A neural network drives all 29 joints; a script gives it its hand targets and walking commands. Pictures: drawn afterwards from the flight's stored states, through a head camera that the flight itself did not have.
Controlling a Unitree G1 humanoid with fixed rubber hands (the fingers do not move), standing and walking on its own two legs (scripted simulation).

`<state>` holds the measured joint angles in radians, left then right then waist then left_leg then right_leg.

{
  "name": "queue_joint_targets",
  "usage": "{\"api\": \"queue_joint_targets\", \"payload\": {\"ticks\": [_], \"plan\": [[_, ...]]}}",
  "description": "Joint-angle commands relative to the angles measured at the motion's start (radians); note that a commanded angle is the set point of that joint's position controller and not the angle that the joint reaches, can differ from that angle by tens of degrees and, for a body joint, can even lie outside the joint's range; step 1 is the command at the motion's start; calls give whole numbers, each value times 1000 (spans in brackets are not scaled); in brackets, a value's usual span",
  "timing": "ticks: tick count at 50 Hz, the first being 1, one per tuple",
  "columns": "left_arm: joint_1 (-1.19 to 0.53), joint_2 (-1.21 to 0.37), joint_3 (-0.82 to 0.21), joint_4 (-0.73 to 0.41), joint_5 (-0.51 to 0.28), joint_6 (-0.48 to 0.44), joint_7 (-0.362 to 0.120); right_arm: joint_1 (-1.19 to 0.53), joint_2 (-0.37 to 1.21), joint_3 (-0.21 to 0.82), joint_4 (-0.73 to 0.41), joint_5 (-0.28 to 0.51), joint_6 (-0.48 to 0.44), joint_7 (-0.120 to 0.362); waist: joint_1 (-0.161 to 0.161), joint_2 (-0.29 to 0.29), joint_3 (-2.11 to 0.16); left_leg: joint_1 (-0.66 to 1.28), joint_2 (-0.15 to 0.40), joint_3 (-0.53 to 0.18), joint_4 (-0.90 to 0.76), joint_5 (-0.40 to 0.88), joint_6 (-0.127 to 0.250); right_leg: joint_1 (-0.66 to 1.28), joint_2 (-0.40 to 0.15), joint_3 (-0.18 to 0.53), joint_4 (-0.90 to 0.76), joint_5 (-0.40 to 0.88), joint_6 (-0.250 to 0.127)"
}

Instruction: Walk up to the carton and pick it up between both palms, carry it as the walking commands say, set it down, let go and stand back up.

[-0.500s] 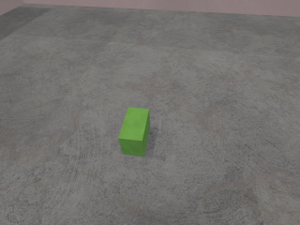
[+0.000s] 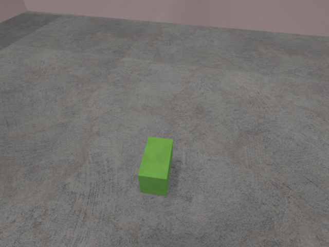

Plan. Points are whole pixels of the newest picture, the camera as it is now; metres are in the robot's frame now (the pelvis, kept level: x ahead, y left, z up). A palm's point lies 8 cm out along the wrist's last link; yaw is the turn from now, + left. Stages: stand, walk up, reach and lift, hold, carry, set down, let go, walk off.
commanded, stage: walk up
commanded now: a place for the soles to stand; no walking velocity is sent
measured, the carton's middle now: (157, 165) +0.75 +0.05 -0.65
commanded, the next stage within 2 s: none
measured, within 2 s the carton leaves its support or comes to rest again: neither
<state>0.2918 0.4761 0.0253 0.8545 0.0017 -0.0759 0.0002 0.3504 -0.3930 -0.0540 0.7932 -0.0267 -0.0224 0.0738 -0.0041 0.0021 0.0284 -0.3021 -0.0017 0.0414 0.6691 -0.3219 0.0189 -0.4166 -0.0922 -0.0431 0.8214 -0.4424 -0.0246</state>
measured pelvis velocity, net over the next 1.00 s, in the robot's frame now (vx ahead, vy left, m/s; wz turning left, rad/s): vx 0.19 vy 0.12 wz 0.03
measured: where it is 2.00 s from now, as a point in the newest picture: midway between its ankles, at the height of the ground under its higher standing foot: outside the picture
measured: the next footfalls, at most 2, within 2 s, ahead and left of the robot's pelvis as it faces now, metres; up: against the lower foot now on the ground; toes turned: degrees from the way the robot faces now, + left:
right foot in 0.04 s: +0.12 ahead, -0.13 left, +0.00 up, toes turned -4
left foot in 0.40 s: +0.20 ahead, +0.20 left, +0.00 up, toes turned +4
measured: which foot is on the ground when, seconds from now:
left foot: down 0.00-0.04, up 0.06-0.38, down 0.40-0.72, up 0.74-0.92, down 0.94-1.00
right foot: up 0.00-0.02, down 0.04-0.38, up 0.40-0.68, down 0.70-1.00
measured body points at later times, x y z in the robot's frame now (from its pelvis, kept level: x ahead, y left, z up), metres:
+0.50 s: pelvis +0.11 +0.08 -0.01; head +0.11 +0.08 +0.44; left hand +0.15 +0.43 -0.11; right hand +0.21 -0.23 -0.11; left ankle +0.16 +0.20 -0.72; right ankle +0.10 -0.08 -0.67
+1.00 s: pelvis +0.19 +0.12 -0.02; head +0.19 +0.10 +0.43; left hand +0.23 +0.47 -0.11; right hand +0.28 -0.19 -0.13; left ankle +0.24 +0.24 -0.72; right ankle +0.23 -0.04 -0.71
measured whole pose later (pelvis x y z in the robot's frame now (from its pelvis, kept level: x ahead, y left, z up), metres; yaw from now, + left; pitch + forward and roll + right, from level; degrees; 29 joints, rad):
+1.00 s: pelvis +0.19 +0.12 -0.02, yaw +2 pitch -2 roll +1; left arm 0.33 0.47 0.03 0.88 0.00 -0.03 0.02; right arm 0.27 -0.38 -0.06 0.80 -0.03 0.00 0.04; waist -0.01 0.01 0.04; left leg -0.41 -0.01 0.01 0.78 -0.33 0.02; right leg -0.45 -0.13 -0.02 0.90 -0.40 -0.01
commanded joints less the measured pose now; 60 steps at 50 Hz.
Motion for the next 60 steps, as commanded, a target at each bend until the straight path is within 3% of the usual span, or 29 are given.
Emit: {"api": "queue_joint_targets", "payload": {"ticks": [1,2,3,4,7,9,13,16,18,19,20,21,25,29,33,34,35,36,37,42,44,45,46,47,48,54,57,58,60], "plan": [[294,259,121,43,22,-53,31,-81,-176,-62,-150,10,-3,-10,118,-88,-64,-342,58,-121,128,-142,110,429,-47,137,-391,77,-63],[313,369,143,36,35,-54,41,-74,-133,-50,-176,11,-7,-15,130,-263,-78,-522,-48,-44,368,-216,21,504,-307,561,-528,-205,-150],[249,368,131,0,14,-54,45,-126,-216,-70,-166,-2,0,-24,103,-79,-65,-557,-13,-141,475,-195,11,463,-392,696,-550,-257,-237],[207,341,128,-16,10,-54,43,-129,-252,-79,-150,2,2,-21,76,6,-5,-540,41,-161,490,-118,10,392,-345,597,-549,-245,-240],[169,276,118,-40,6,-49,42,-70,-205,-73,-128,3,-7,-2,53,-81,-35,-475,50,-108,306,-99,-7,439,-241,297,-441,260,-197],[202,297,119,-25,12,-51,37,-113,-199,-76,-120,-4,-1,6,67,-83,-79,-414,48,-59,255,-92,-11,404,-249,242,-395,381,-214],[156,297,103,-54,13,-46,34,-180,-183,-81,-119,3,-2,18,44,-154,-43,-243,70,-17,94,72,-12,208,-211,103,-398,316,-179],[28,313,110,-77,17,-34,23,-52,-208,-106,-59,7,2,24,-30,-172,-44,-9,47,25,21,79,-4,6,-191,77,-376,3,-145],[30,212,78,-74,29,-17,26,142,-261,-134,25,-1,-8,-5,-135,85,-70,294,21,-36,-58,-144,22,-251,-119,-1,27,-95,-93],[70,96,37,-108,20,-13,25,201,-359,-152,21,-16,-19,-25,-164,435,-27,296,241,-488,-365,-439,53,-440,25,-16,368,-150,-33],[84,150,50,-97,13,-6,35,91,-370,-147,-26,-3,-26,-34,-97,326,68,134,307,-651,-482,-522,100,-447,45,92,431,-78,-16],[55,186,59,-75,10,-1,33,-1,-351,-139,-65,0,-25,-37,-66,180,177,7,309,-629,-501,-544,76,-439,6,124,438,-8,-21],[92,206,76,-26,4,0,10,-10,-274,-106,-62,5,-30,-34,-39,158,109,2,180,-365,-391,-141,130,-223,-27,20,245,82,12],[82,171,72,-29,-1,-14,9,-25,-295,-111,-91,-4,-16,-23,-32,194,144,-34,183,-262,-355,-87,237,-116,-3,-61,8,57,24],[207,158,73,14,17,-45,37,-55,-230,-87,-125,4,10,-16,37,131,-31,-90,141,-139,-62,176,184,215,89,-114,-245,242,2],[253,207,96,43,25,-48,50,-68,-174,-65,-139,10,9,-23,80,19,-70,-181,95,-73,88,191,125,343,36,-20,-292,259,-22],[289,305,121,26,38,-49,61,-67,-128,-46,-166,30,-1,-28,121,-213,-138,-329,12,-9,341,134,42,453,-213,354,-417,149,-124],[269,368,124,13,25,-42,63,-109,-174,-61,-166,14,9,-44,107,-185,-114,-418,-29,-44,407,-238,13,414,-390,609,-461,234,-262],[222,342,107,-5,9,-38,60,-143,-219,-79,-167,4,18,-50,77,-77,-46,-429,25,-108,483,-262,14,357,-380,553,-410,328,-297],[62,259,78,-54,28,-9,47,-12,-161,-69,-64,17,8,-40,0,-171,-85,-116,-17,9,146,-131,10,89,-187,152,-293,473,-181],[-15,232,62,-72,17,6,32,29,-167,-76,-11,18,6,-46,-47,-118,-86,65,-50,40,18,41,5,-85,-143,88,-213,242,-138],[-13,184,41,-74,16,18,30,58,-203,-92,17,12,6,-56,-61,-55,-104,166,-30,-18,-35,-5,28,-177,-100,45,-100,31,-94],[3,121,23,-68,9,27,33,59,-273,-102,4,-9,1,-69,-75,176,-63,132,167,-353,-252,-208,80,-287,-22,-31,122,-73,-37],[-41,133,32,-87,8,38,41,-6,-348,-117,-27,-14,-3,-73,-55,203,32,-40,333,-649,-430,-477,166,-333,40,8,201,-148,-13],[-52,172,51,-67,7,45,43,-76,-345,-110,-33,-14,-7,-80,-30,108,163,-167,305,-595,-460,-547,165,-294,10,112,228,-77,4],[86,153,57,48,18,23,16,-204,-241,-58,-36,7,-1,-76,46,164,11,-209,167,-268,-205,-167,113,134,63,-25,-175,71,-7],[-11,227,59,13,32,-1,26,-131,-138,-31,-23,29,-8,-71,9,-109,-130,-148,39,-97,46,-41,5,181,-173,356,-382,85,-85],[-69,228,54,9,24,4,21,-127,-176,-38,-2,25,-5,-81,-8,-80,-115,-77,19,-64,22,-83,4,100,-191,326,-349,108,-128],[-102,161,30,9,13,9,15,-117,-207,-46,26,17,-20,-83,-31,16,-74,37,89,-162,-87,55,30,-27,-88,165,-227,226,-63]]}}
